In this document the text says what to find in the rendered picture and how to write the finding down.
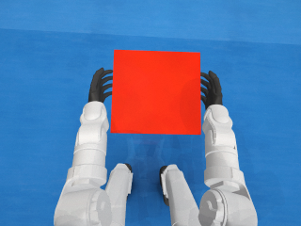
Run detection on left robot forearm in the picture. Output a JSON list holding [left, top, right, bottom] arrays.
[[54, 101, 109, 226]]

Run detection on left robot hand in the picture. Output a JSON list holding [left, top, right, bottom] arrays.
[[87, 67, 113, 103]]

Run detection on right robot forearm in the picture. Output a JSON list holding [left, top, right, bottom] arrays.
[[201, 105, 257, 215]]

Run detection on robot left thigh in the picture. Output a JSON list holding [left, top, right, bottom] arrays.
[[104, 168, 133, 226]]

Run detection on right robot hand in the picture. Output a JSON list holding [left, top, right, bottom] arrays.
[[200, 71, 223, 110]]

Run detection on carton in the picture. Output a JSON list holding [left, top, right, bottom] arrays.
[[110, 49, 201, 135]]

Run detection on robot right upper arm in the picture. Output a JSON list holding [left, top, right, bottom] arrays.
[[198, 188, 258, 226]]

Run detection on left robot shin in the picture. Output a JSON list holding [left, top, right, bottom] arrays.
[[109, 163, 130, 178]]

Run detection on robot left upper arm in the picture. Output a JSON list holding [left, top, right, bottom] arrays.
[[55, 187, 113, 226]]

